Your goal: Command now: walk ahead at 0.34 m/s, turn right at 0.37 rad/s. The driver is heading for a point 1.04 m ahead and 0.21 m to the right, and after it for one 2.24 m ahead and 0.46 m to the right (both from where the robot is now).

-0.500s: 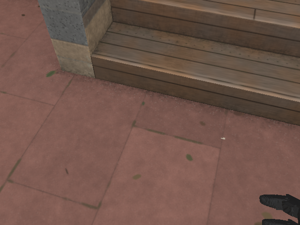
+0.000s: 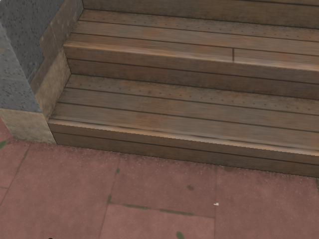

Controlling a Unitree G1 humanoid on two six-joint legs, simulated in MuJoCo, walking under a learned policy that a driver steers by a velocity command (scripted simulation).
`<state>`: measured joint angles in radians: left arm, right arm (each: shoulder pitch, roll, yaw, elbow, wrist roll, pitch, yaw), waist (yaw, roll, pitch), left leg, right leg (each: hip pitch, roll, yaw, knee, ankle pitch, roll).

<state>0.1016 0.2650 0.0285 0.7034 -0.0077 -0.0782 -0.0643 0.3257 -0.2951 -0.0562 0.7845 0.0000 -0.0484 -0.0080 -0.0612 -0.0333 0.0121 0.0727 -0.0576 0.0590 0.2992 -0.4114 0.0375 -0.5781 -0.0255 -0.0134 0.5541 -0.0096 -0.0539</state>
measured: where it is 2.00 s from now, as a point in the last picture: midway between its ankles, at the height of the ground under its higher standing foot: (196, 195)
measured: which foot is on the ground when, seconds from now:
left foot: down 0.00-0.04, up 0.06-0.48, down 0.50-0.90, up 0.92-1.00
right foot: up 0.00-0.00, down 0.02-0.50, up 0.52-0.88, down 0.90-1.00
